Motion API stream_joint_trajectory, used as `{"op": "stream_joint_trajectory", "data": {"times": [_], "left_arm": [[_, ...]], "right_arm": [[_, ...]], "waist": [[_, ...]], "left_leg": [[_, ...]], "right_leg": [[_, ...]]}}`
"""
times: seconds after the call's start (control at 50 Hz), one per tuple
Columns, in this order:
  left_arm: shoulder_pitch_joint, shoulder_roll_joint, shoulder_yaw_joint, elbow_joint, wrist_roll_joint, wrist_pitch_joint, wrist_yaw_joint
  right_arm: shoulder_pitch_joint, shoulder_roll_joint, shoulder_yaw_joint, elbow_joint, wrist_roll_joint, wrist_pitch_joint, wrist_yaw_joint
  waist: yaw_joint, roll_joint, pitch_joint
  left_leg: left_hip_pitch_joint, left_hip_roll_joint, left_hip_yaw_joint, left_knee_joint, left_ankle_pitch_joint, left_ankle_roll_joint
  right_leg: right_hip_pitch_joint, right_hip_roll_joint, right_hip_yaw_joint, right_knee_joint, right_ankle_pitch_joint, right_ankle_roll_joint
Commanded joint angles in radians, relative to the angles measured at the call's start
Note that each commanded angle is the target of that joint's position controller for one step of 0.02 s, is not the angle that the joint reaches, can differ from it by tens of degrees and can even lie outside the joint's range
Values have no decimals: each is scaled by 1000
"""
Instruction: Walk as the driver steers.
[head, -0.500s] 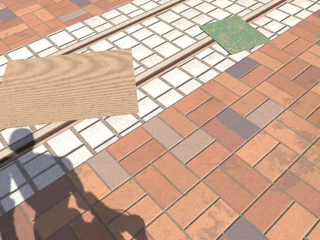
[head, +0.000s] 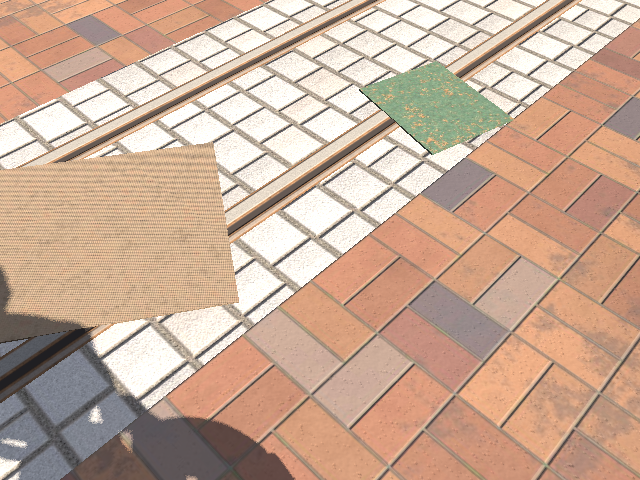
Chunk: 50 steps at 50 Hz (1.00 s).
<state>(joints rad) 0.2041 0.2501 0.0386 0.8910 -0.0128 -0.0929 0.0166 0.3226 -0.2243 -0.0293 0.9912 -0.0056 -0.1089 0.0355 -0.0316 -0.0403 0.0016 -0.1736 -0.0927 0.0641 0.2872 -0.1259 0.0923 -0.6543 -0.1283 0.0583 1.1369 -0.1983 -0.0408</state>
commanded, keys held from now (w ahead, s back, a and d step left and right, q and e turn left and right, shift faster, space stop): w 0.44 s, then w+q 0.56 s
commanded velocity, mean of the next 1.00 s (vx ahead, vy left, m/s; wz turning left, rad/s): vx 0.50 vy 0.00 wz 0.21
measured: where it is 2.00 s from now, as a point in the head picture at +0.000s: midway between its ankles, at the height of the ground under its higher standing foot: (242, 301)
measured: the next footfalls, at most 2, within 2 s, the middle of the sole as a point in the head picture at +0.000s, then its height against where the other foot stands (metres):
right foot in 0.30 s outside the picture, level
left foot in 0.88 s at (283, 430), level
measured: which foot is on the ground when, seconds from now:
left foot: down 0.00-0.32, up 0.34-0.86, down 0.88-1.00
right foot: up 0.00-0.28, down 0.30-0.90, up 0.92-1.00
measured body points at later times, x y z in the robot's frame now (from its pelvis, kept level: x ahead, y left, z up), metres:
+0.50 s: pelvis +0.27 -0.08 +0.00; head +0.29 -0.10 +0.45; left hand +0.33 +0.18 -0.12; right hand +0.36 -0.35 -0.14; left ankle +0.27 +0.08 -0.65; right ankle +0.30 -0.16 -0.74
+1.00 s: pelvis +0.54 +0.00 -0.02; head +0.58 +0.01 +0.43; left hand +0.55 +0.28 -0.15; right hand +0.74 -0.22 -0.13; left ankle +0.59 +0.08 -0.74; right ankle +0.45 -0.18 -0.63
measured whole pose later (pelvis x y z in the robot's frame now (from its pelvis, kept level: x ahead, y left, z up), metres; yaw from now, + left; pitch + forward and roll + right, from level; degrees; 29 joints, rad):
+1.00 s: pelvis +0.54 +0.00 -0.02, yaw +16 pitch +2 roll +0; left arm 0.24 0.26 0.04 0.89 -0.02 -0.13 0.00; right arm 0.18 -0.26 -0.08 0.79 0.02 -0.07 0.04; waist 0.00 0.00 0.04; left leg -0.41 -0.09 0.03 0.54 -0.17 0.11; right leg -0.36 -0.04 0.02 1.25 -0.40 -0.02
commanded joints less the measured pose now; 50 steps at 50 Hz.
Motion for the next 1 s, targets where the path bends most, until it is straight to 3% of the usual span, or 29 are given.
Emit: {"op": "stream_joint_trajectory", "data": {"times": [0.02, 0.12, 0.18, 0.22, 0.26, 0.28, 0.3, 0.32, 0.34, 0.36, 0.38, 0.4, 0.42, 0.44, 0.48, 0.52, 0.58, 0.66, 0.76, 0.82, 0.84, 0.86, 0.88, 0.9, 0.92, 0.94, 0.96, 0.98, 1.0], "left_arm": [[32, 44, 13, -43, 12, 4, 7], [-158, 28, 5, -93, 0, -8, -10], [-237, 34, 1, -123, -9, -12, -29], [-254, 47, 3, -141, -10, -20, -42], [-192, 75, 15, -134, -10, -29, -49], [-90, 105, 33, -106, -7, -32, -47], [100, 164, 61, -51, -6, -34, -41], [268, 277, 88, -22, 15, -31, -35], [306, 251, 81, -7, 11, -25, -41], [241, 173, 55, -18, 6, -28, -42], [145, 132, 41, -42, 5, -26, -41], [66, 104, 31, -55, 9, -25, -45], [28, 76, 23, -59, 14, -27, -49], [20, 63, 19, -51, 18, -28, -53], [47, 78, 25, -26, 20, -34, -50], [81, 102, 34, -4, 27, -37, -39], [112, 107, 35, 16, 31, -32, -21], [125, 117, 34, 27, 24, -30, -5], [194, 131, 41, 64, 13, -2, 4], [154, 166, 51, 47, 7, 18, 13], [141, 182, 55, 39, 7, 25, 18], [120, 193, 58, 30, 7, 33, 22], [106, 192, 55, 15, 4, 33, 24], [129, 136, 35, -18, 32, 17, 18], [200, 25, -2, -59, 20, -27, -5], [75, 125, 22, -79, -14, -66, -21], [6, 138, 25, -107, -34, -80, -24], [-6, 129, 26, -102, -17, -79, -16], [-4, 139, 38, -100, 6, -68, -7]], "right_arm": [[-37, -131, -21, -54, 1, -17, -20], [61, -165, -27, -31, 20, -1, -36], [108, -168, -29, -9, 26, 11, -37], [116, -173, -34, -2, 26, 21, -39], [92, -189, -40, -5, 27, 32, -41], [69, -185, -37, -12, 24, 37, -41], [60, -153, -24, -24, 12, 39, -41], [131, -65, 5, -52, 1, 25, -35], [173, -22, 20, -39, 17, -2, -29], [98, -140, -8, -52, 41, -21, -25], [13, -165, -15, -80, 51, -28, -25], [-27, -153, -18, -86, 39, -24, -31], [-32, -144, -25, -86, 26, -12, -36], [-13, -120, -25, -82, 23, 3, -37], [19, -83, -23, -69, 29, 28, -38], [-32, -86, -29, -87, 30, 39, -41], [-116, -81, -35, -118, 30, 39, -38], [-234, -65, -30, -161, 23, 35, -20], [-356, -46, -19, -237, 25, 34, 11], [-340, -68, -31, -272, 28, 34, 30], [-289, -90, -43, -270, 28, 37, 32], [-170, -127, -65, -248, 31, 39, 31], [-6, -192, -100, -208, 32, 42, 19], [117, -294, -127, -185, 31, 51, -6], [88, -328, -123, -214, 23, 40, -2], [102, -243, -102, -210, 15, 37, -2], [49, -191, -90, -217, 18, 32, -6], [-33, -165, -80, -238, 23, 28, -3], [-91, -135, -71, -257, 21, 27, -3]], "waist": [[46, 80, 54], [-24, 83, 58], [-49, 91, 80], [-43, 97, 83], [4, 116, 51], [63, 115, -7], [139, 86, -130], [151, -107, -302], [138, -266, -392], [137, -167, -276], [111, -103, -172], [79, -23, -102], [48, -21, -65], [25, -36, -49], [6, -33, -29], [13, -15, 1], [33, -12, 22], [68, -12, 59], [108, 2, 104], [66, -33, 65], [34, -60, 19], [-34, -67, -49], [-117, -36, -136], [-122, 161, -235], [-30, 315, -377], [-92, 184, -339], [-75, 138, -208], [-19, 18, -127], [17, 7, -87]], "left_leg": [[-96, 281, -212, -204, 69, 170], [16, 271, -161, -183, 76, 123], [111, 308, -170, -141, 59, 118], [173, 339, -184, -98, 72, 107], [196, 349, -186, -21, 196, 88], [184, 314, -153, 101, 364, 67], [90, 251, -101, 332, 419, 36], [-263, 127, -21, 737, 121, -31], [-512, 24, -112, 967, -415, -51], [-608, 92, -191, 1063, -386, -28], [-616, 148, -163, 1050, -293, -14], [-572, 190, -141, 988, -209, -19], [-519, 222, -142, 921, -157, -23], [-467, 234, -139, 887, -126, -28], [-453, 235, -131, 858, -87, -40], [-521, 233, -152, 799, -12, -49], [-586, 202, -193, 662, 121, -54], [-554, 182, -132, 464, 259, -48], [-624, 174, -71, 359, 167, -21], [-507, 119, 17, 339, 18, 20], [-411, 80, 51, 348, -30, 38], [-251, 37, 70, 326, -38, 64], [15, 23, 24, 258, 21, 106], [316, 241, -312, 250, 75, 179], [589, 453, -901, 67, -75, 389], [569, 416, -836, 15, -94, 323], [440, 376, -664, 16, -34, 273], [267, 330, -546, 3, 60, 236], [142, 295, -469, -15, 141, 217]], "right_leg": [[-32, -41, 1, -139, 153, 28], [3, 12, -44, -464, 305, 38], [-5, 28, -46, -552, 258, 30], [6, 38, -46, -596, 184, 5], [116, 67, -68, -636, 114, -24], [259, 101, -97, -658, 101, -47], [519, 79, -66, -644, 121, -86], [925, -177, 296, -653, 84, -215], [1073, -291, 670, -817, -41, -304], [979, -258, 594, -838, -79, -254], [837, -223, 435, -848, -11, -215], [692, -178, 323, -885, 80, -196], [601, -137, 244, -920, 128, -179], [542, -111, 197, -950, 150, -172], [503, -98, 111, -985, 233, -178], [513, -102, 53, -1004, 298, -177], [552, -98, -24, -1016, 316, -154], [575, -91, -119, -1044, 285, -121], [762, -149, -176, -971, 381, -108], [795, -160, -223, -835, 734, -80], [792, -157, -238, -742, 912, -70], [759, -139, -256, -577, 1015, -53], [626, -93, -270, -342, 915, -18], [331, -10, -267, 0, 322, 21], [-36, 202, -74, 304, -385, 58], [-143, 135, 68, 336, -336, 25], [-176, 91, 46, 277, -245, 2], [-118, 45, 36, 182, -173, 5], [-48, 18, 29, 99, -137, 17]]}}
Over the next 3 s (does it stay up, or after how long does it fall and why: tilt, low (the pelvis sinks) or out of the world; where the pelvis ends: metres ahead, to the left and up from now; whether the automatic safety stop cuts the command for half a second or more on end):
stays up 1.40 0.65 -0.02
